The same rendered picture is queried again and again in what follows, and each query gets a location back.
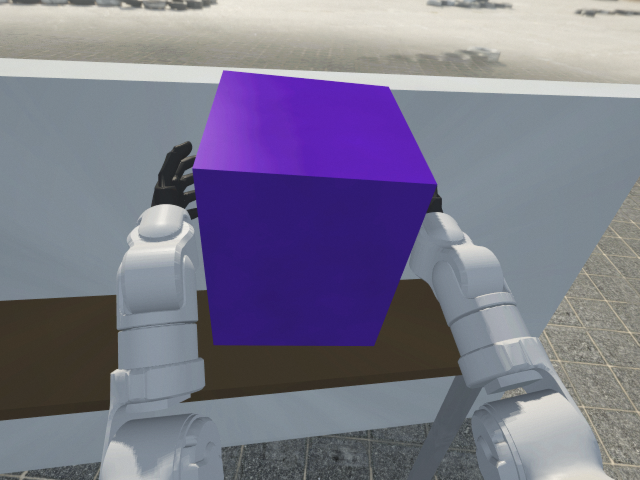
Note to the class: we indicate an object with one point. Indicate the right robot forearm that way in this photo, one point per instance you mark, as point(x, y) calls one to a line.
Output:
point(497, 351)

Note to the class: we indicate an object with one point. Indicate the right robot upper arm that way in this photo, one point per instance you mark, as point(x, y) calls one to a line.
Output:
point(534, 436)

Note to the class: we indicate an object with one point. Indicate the robot left hand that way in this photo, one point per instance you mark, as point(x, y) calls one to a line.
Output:
point(171, 184)

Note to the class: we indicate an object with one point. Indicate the robot right hand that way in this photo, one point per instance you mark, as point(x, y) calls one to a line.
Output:
point(436, 203)

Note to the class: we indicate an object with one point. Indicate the left robot upper arm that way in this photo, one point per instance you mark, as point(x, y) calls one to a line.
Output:
point(176, 447)

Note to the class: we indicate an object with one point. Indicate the carton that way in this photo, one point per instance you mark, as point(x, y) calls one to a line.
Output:
point(310, 195)

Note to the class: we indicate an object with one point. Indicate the table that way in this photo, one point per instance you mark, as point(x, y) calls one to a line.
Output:
point(56, 356)

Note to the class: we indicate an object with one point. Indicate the left robot forearm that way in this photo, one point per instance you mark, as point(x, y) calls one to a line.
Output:
point(156, 303)

